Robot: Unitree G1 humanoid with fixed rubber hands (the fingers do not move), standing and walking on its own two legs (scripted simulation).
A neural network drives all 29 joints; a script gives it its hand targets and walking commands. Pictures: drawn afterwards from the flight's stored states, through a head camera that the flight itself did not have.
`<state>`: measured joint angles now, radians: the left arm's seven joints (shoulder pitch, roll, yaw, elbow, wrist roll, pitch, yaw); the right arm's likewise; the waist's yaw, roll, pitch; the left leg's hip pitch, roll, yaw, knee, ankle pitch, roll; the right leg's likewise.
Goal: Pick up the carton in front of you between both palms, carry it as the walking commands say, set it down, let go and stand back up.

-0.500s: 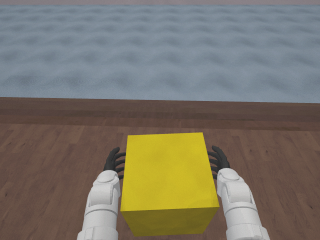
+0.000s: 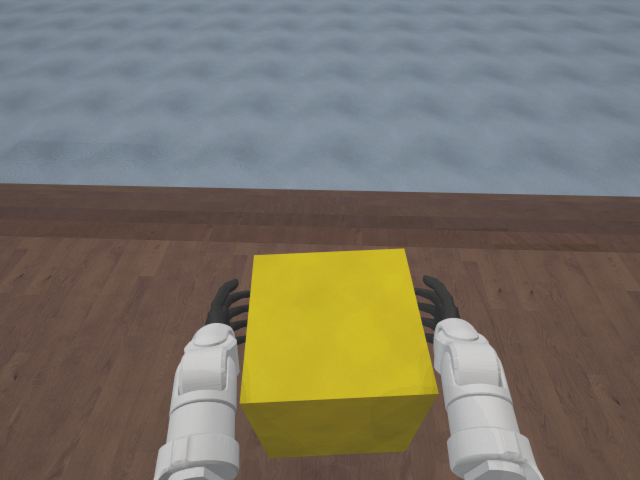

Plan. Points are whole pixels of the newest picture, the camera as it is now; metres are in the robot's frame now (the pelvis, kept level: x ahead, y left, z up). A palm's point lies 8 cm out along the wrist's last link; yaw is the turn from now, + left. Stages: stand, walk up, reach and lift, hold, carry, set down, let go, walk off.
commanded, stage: reach and lift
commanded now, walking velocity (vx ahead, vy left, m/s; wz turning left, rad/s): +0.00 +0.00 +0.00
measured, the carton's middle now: (333, 358) +0.30 +0.00 -0.05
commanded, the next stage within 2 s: hold in 0.50 s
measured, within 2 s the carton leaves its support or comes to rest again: neither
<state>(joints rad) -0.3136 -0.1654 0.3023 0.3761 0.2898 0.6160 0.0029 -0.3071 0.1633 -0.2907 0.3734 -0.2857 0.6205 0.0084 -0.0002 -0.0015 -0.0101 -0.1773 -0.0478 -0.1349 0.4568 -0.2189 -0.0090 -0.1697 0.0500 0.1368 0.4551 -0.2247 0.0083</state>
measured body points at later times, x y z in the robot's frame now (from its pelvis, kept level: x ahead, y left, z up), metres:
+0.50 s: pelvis +0.01 +0.00 +0.00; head -0.02 +0.00 +0.45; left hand +0.31 +0.15 +0.03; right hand +0.31 -0.15 +0.03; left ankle +0.02 +0.13 -0.74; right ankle +0.02 -0.13 -0.74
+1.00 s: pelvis +0.00 +0.00 +0.00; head -0.05 +0.00 +0.45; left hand +0.30 +0.15 +0.05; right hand +0.30 -0.15 +0.05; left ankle +0.02 +0.13 -0.74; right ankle +0.02 -0.13 -0.74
